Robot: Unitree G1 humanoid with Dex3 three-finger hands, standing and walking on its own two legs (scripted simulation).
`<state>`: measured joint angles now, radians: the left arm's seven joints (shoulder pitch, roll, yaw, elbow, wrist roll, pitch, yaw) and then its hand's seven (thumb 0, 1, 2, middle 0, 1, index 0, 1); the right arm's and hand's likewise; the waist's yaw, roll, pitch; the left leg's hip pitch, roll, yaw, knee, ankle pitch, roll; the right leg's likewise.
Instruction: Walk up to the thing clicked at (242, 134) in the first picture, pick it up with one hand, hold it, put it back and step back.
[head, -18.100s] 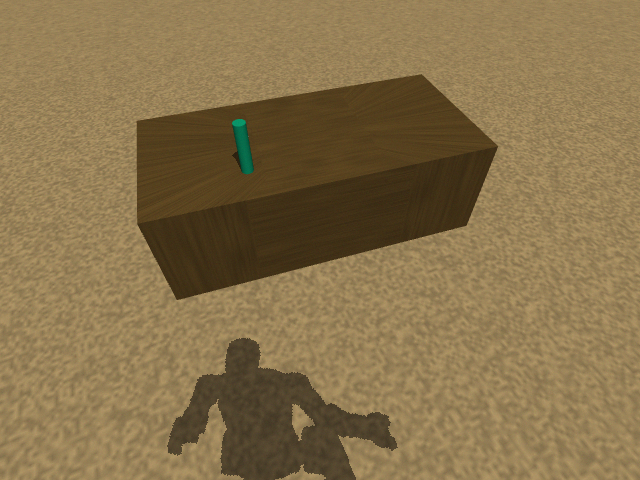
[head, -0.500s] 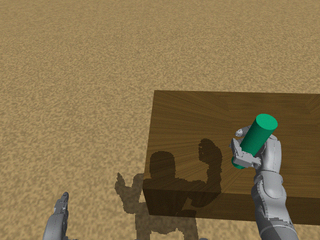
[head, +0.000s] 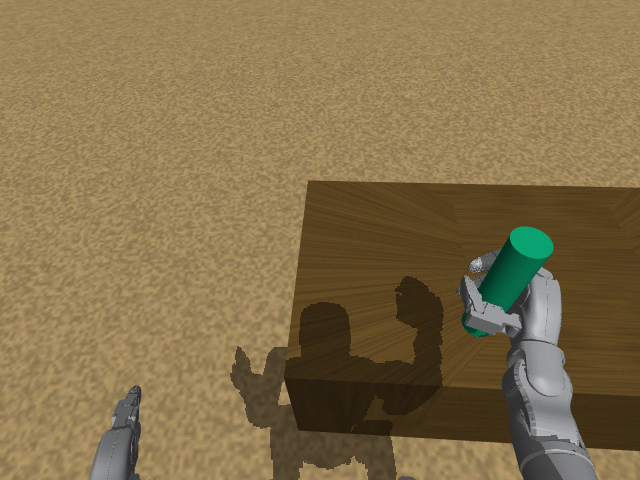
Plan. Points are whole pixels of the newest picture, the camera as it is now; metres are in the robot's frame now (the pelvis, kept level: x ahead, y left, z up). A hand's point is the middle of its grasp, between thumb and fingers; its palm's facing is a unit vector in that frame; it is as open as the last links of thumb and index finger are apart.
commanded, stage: crouch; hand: right
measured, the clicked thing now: (500, 288) +0.33 -0.19 +0.07
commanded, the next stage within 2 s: lower in 1.34 s
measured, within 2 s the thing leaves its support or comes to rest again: neither
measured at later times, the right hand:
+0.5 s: hand (481, 301) +0.37 -0.20 -0.02, palm faces +0.28 +0.96 +0.01, open 5.3 cm
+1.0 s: hand (473, 290) +0.43 -0.22 -0.10, palm faces +0.28 +0.96 +0.02, open 5.3 cm
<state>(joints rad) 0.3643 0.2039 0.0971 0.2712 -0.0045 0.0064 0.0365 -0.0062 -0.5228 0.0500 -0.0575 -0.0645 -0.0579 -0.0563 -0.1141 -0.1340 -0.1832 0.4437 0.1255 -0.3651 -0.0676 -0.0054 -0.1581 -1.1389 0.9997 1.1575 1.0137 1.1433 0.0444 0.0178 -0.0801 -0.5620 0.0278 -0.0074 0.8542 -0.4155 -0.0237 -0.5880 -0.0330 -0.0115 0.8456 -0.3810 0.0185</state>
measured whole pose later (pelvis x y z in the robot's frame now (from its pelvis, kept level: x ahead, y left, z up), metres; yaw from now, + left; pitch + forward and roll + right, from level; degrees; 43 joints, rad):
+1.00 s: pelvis -0.02 -0.01 -0.08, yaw +1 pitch +23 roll +4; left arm 0.41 0.25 0.08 -0.07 0.09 -0.03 -0.04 -0.01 -0.51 0.05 -0.06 -0.07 -0.07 -0.05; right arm -0.55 -0.39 -0.51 1.04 0.05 -0.60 0.01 -0.01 -0.16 -1.13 1.00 1.15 1.01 1.14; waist 0.22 0.04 -0.15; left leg -1.12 -0.01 0.02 1.24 -0.53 -0.03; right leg -1.18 -0.07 0.04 1.30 -0.53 0.01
